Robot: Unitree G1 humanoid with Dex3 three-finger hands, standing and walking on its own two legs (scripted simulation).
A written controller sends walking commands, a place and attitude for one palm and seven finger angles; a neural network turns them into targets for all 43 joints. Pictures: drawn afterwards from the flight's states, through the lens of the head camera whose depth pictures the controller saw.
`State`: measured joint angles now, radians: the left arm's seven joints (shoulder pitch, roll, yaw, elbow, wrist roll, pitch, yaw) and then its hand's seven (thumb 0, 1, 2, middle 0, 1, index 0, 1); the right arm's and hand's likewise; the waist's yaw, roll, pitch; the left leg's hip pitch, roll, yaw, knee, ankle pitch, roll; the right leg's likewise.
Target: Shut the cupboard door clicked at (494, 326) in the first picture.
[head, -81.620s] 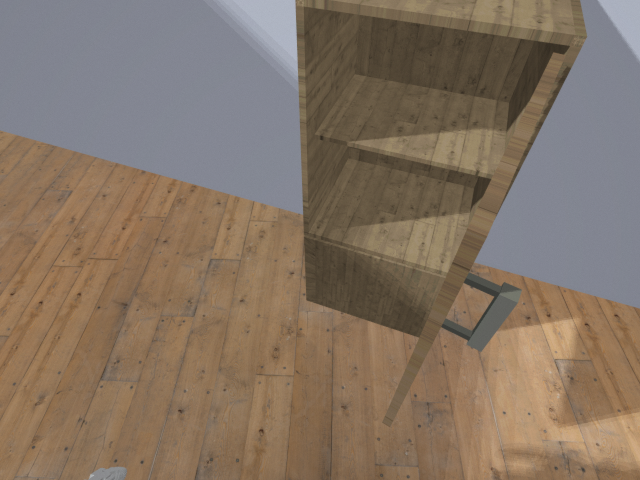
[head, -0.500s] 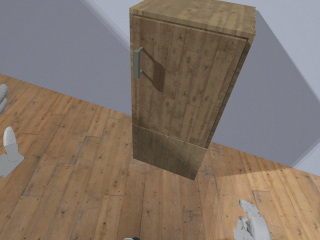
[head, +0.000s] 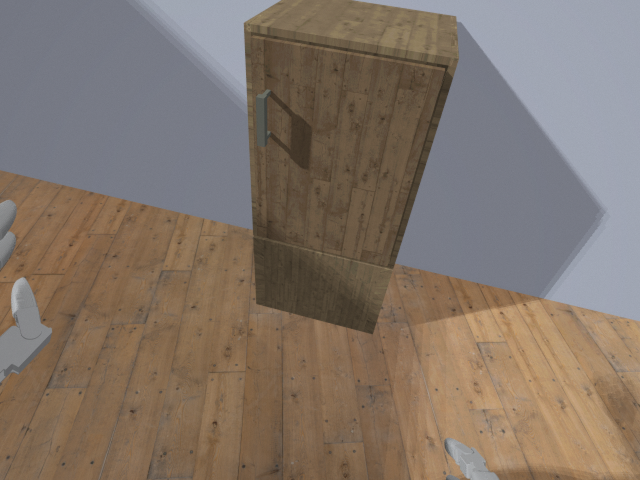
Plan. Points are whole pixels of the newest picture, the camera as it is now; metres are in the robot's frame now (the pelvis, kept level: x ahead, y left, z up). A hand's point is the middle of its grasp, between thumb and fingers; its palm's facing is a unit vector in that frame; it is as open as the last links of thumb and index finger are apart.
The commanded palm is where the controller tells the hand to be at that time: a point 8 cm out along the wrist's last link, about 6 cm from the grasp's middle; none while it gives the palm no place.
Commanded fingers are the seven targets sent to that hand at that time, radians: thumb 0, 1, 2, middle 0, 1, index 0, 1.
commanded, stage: stop stepping back and stand still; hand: left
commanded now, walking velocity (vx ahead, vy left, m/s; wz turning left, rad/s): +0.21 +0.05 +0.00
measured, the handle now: (264, 118) +0.90 +0.15 +0.05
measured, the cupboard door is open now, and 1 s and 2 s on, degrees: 0 0 0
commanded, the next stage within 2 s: let the arm hang, fingers relaxed in 1.60 s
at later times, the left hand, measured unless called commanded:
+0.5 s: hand out of the picture +0.20 +0.30 +0.17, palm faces +0.43 -0.79 -0.43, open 7.5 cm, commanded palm +0.13 +0.34 +0.17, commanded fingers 0.00 0.90 0.90 -0.20 -0.30 -0.20 -0.30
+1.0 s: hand out of the picture +0.21 +0.31 +0.16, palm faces +0.40 -0.80 -0.44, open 7.5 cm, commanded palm +0.15 +0.35 +0.17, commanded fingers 0.00 0.90 0.90 -0.20 -0.30 -0.20 -0.30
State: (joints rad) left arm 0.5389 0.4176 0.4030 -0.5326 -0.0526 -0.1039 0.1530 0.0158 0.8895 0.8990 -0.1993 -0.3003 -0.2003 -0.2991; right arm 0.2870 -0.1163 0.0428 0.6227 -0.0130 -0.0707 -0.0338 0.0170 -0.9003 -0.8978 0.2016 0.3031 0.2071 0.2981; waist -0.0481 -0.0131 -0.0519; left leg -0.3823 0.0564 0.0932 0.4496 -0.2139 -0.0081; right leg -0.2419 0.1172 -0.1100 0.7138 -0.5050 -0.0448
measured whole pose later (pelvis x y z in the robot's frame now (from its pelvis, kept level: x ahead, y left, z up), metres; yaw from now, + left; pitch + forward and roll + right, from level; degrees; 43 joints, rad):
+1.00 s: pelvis +0.00 +0.06 +0.00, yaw -2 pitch +1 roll -1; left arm 0.55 0.40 0.40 -0.47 -0.04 -0.17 0.17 0.01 0.88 0.90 -0.21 -0.30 -0.21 -0.30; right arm 0.21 -0.22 0.00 0.60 0.02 -0.06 -0.09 0.02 -0.90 -0.90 0.20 0.30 0.20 0.30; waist -0.01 0.00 -0.02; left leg -0.23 0.07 0.07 0.52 -0.29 -0.02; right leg -0.24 0.01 -0.07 0.48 -0.26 -0.02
